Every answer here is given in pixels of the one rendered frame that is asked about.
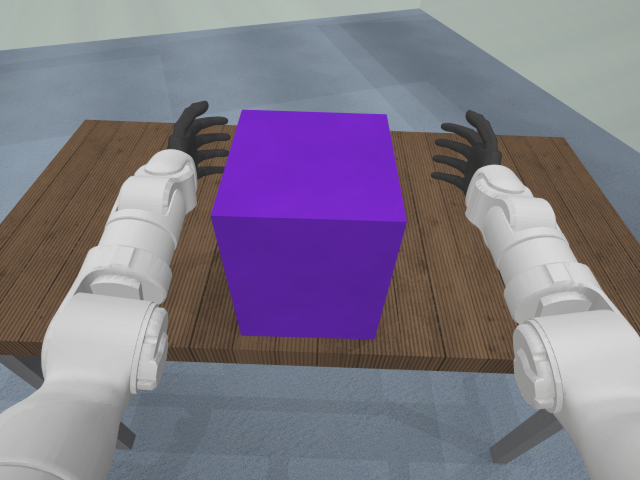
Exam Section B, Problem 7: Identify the robot left upper arm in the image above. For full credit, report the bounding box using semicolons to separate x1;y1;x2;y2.
0;292;169;480

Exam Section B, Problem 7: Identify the robot right upper arm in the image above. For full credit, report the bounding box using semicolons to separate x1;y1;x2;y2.
513;309;640;480

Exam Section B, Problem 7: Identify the robot left forearm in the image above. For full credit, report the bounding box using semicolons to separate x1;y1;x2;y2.
41;149;197;380

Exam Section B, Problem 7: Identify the table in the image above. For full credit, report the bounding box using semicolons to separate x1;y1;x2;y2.
0;120;640;464

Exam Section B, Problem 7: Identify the carton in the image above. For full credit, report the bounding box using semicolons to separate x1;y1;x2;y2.
211;110;407;340

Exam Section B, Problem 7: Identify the left robot hand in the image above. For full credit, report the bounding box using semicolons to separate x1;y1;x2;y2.
166;101;231;180

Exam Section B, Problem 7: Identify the robot right forearm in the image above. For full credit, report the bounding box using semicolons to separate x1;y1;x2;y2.
465;165;640;344

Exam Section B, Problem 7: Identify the right robot hand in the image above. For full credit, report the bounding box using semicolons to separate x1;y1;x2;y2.
431;110;502;197

